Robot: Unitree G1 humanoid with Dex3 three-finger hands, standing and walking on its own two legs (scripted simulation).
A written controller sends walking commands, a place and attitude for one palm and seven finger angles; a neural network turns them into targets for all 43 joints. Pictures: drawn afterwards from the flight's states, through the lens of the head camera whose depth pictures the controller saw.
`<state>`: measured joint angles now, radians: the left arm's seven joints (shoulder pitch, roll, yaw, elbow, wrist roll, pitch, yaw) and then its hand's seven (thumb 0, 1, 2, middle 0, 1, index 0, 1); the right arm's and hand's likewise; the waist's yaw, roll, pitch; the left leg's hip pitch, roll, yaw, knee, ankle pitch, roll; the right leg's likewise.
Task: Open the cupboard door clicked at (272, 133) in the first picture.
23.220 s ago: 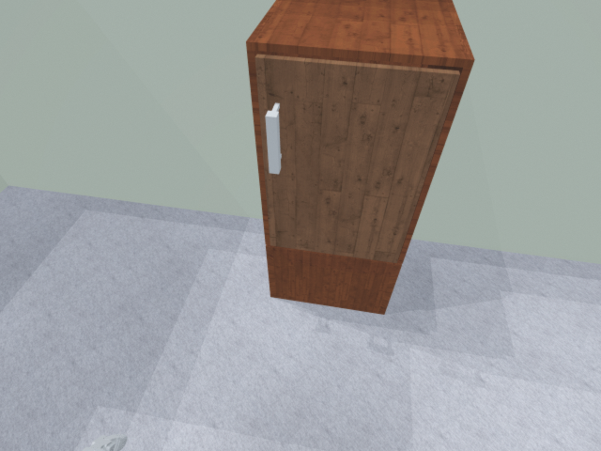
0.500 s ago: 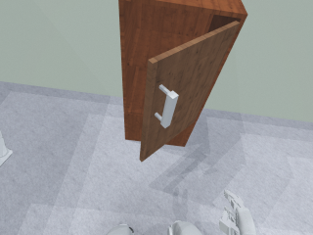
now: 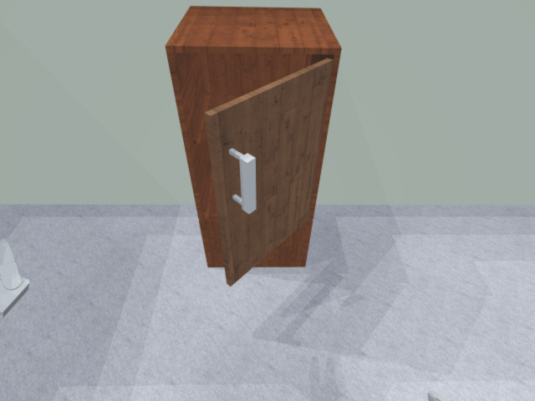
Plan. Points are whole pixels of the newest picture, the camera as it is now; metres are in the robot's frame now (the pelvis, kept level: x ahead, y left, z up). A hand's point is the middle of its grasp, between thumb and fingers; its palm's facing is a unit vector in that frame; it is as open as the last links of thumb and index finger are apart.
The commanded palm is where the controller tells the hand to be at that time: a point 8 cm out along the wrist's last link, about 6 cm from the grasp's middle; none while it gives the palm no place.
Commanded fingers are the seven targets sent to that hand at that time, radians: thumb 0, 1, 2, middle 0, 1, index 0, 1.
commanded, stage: stop stepping back and stand still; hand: left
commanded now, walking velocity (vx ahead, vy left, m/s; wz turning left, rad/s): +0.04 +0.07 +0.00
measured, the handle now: (241, 181) +0.57 +0.10 +0.01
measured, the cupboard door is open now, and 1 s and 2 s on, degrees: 46 46 46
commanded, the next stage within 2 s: let the arm hang, fingers relaxed in 0.98 s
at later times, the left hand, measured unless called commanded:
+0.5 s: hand (16, 325) +0.16 +0.28 +0.15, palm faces +0.45 -0.79 -0.42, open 7.4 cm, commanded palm +0.10 +0.31 +0.18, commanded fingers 0.00 0.90 0.90 -0.20 -0.30 -0.20 -0.30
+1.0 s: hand out of the picture +0.11 +0.29 +0.14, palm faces +0.41 -0.81 -0.43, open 7.4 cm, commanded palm +0.06 +0.33 +0.18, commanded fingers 0.00 0.90 0.90 -0.20 -0.30 -0.20 -0.30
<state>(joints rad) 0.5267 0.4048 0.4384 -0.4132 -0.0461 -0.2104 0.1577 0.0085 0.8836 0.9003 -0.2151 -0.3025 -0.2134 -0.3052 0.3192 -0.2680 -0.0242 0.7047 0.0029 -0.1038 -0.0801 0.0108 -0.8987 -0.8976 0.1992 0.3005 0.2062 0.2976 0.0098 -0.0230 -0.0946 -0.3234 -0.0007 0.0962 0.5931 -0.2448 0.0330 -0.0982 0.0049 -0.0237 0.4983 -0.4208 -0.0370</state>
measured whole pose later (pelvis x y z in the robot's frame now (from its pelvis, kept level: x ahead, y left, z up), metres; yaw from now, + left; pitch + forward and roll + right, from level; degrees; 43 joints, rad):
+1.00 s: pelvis -0.09 +0.03 +0.01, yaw +0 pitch -1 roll -2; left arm 0.54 0.35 0.36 -0.40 -0.03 -0.17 0.14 0.01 0.89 0.90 -0.21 -0.30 -0.21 -0.30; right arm 0.22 -0.21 0.02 0.65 -0.01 -0.12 -0.08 0.01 -0.90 -0.90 0.20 0.30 0.21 0.30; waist 0.02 0.02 0.03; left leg -0.28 -0.01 0.03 0.42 -0.13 0.04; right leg -0.16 0.03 -0.04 0.37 -0.20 -0.01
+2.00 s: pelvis -0.08 +0.01 +0.01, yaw +1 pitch -2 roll +0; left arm 0.27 0.13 0.00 1.13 0.00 0.00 0.03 0.00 0.91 0.90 -0.20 -0.30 -0.20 -0.30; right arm 0.27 -0.13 0.00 1.15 -0.03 0.02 -0.03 0.01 -0.91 -0.90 0.20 0.30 0.20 0.30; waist -0.01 0.02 0.04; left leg -0.25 -0.02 0.00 0.42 -0.14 0.02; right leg -0.15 0.01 -0.07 0.44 -0.26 -0.03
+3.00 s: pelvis -0.04 +0.00 +0.01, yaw +0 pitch -1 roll +0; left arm 0.28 0.13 0.01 1.14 0.00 -0.01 0.03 0.00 0.91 0.90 -0.20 -0.30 -0.20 -0.30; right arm 0.24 -0.15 0.00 1.16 -0.02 0.01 -0.04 0.00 -0.91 -0.90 0.20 0.30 0.20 0.30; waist 0.00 0.01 0.06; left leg -0.20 -0.01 0.02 0.40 -0.18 0.01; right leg -0.09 0.03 -0.05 0.38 -0.28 -0.05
